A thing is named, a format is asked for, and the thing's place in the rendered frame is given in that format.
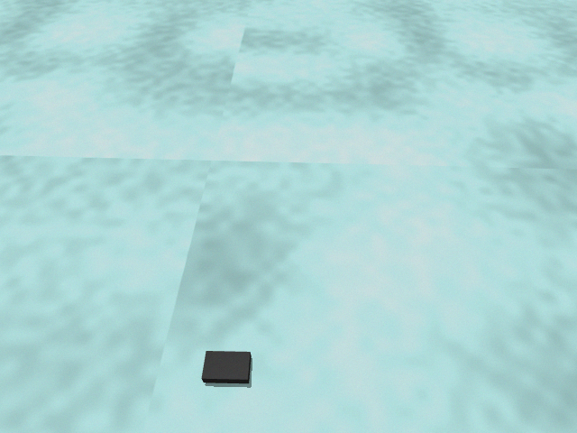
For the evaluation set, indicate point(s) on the small box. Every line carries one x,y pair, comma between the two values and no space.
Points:
226,367

